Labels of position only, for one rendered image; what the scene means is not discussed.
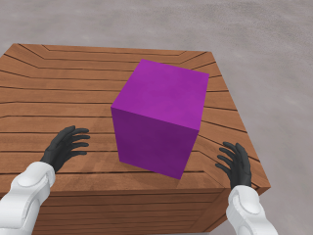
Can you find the pedestal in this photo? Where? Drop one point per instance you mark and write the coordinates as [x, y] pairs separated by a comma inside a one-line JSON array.
[[46, 88]]

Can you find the right robot forearm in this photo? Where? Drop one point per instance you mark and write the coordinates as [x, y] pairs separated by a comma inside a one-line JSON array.
[[246, 214]]

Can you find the right robot hand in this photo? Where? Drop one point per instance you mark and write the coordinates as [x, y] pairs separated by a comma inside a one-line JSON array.
[[239, 172]]

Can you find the carton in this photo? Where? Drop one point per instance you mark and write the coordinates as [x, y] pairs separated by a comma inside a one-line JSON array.
[[157, 117]]

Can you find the left robot forearm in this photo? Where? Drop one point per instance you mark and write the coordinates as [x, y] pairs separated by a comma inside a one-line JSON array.
[[20, 207]]

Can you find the left robot hand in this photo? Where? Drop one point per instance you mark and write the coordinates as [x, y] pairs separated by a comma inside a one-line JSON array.
[[60, 149]]

